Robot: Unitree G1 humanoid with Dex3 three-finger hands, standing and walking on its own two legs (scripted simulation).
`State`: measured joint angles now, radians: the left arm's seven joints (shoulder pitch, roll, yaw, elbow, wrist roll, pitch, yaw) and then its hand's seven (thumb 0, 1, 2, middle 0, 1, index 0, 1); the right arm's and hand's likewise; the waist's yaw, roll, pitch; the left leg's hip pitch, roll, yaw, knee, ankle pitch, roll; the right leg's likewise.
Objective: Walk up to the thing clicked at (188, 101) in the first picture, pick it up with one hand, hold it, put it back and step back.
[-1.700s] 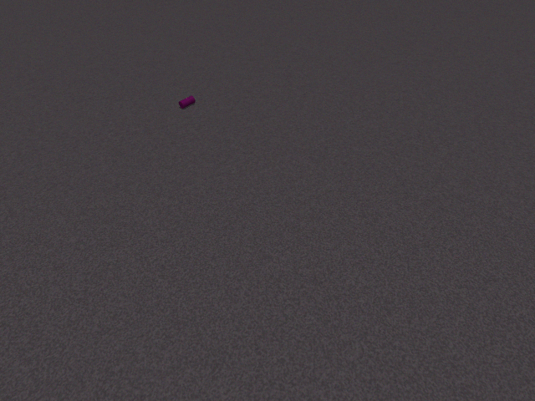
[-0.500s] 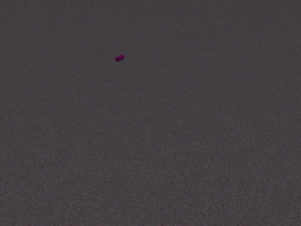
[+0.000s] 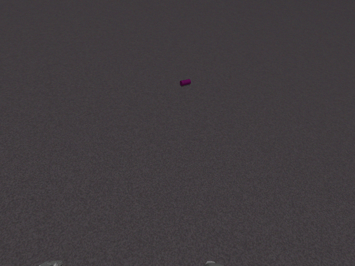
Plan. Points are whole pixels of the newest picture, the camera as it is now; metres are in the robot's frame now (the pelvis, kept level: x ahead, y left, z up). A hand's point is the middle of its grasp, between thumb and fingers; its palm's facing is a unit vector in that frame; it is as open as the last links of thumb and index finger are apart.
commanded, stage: walk up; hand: left
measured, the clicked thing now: (185, 82) +2.02 -0.16 -0.75
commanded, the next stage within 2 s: none
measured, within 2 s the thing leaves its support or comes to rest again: neither
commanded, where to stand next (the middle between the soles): +1.82 -0.56 m, yaw +31 degrees
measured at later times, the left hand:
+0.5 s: hand (108, 203) +0.34 +0.20 -0.14, palm faces +0.24 -0.92 -0.31, open 7.4 cm
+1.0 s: hand (130, 130) +0.66 +0.18 -0.15, palm faces +0.23 -0.93 -0.29, open 7.4 cm
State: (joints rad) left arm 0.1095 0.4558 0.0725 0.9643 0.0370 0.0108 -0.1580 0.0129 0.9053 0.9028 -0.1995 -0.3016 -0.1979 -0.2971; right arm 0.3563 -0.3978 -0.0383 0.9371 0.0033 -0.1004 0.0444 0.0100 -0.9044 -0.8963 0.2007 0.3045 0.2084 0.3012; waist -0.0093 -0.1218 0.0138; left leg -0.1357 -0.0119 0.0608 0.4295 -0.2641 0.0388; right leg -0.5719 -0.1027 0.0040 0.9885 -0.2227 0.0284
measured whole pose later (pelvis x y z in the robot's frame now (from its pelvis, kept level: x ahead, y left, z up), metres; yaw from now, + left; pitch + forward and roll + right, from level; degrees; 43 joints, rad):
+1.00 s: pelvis +0.62 -0.12 -0.02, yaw +18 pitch -2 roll +2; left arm 0.17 0.47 0.10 0.84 0.03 0.02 -0.16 0.01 0.90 0.90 -0.20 -0.30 -0.20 -0.30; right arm 0.38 -0.44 -0.03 0.88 -0.01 -0.12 0.00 0.01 -0.90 -0.90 0.21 0.31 0.21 0.30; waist -0.02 -0.10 0.05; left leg -0.17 0.11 0.04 0.60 -0.39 -0.05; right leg -0.55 -0.17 0.02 0.76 -0.24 0.00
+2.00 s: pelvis +1.11 -0.27 -0.02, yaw +24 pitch -2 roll +0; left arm 0.24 0.42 0.10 0.81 0.03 0.00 -0.10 0.01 0.90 0.90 -0.20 -0.30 -0.20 -0.30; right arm 0.30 -0.49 -0.04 0.97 0.00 -0.08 -0.05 0.01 -0.91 -0.90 0.20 0.30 0.21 0.30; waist 0.04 0.01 0.05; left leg -0.52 0.10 0.05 1.10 -0.45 0.04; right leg -0.36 -0.06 -0.08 0.70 -0.31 -0.02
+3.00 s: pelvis +1.48 -0.44 -0.03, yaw +27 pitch -2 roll +1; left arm 0.31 0.43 0.08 0.81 0.05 0.08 -0.09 0.01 0.90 0.90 -0.20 -0.30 -0.20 -0.30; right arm 0.33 -0.41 -0.03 0.92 -0.01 -0.11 -0.08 0.01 -0.90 -0.90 0.21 0.31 0.21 0.30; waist 0.02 -0.11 0.08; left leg -0.40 0.02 0.13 0.71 -0.27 0.05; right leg -0.48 0.02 0.02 1.12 -0.45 -0.02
